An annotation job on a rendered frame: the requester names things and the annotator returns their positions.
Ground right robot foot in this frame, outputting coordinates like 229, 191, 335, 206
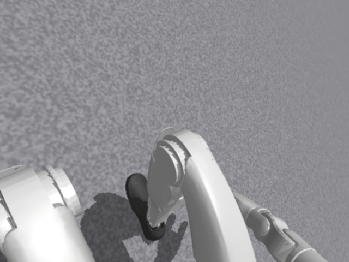
125, 173, 166, 241

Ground right robot hand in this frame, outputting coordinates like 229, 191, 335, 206
232, 191, 260, 225

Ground right robot arm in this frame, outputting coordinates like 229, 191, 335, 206
246, 207, 327, 262

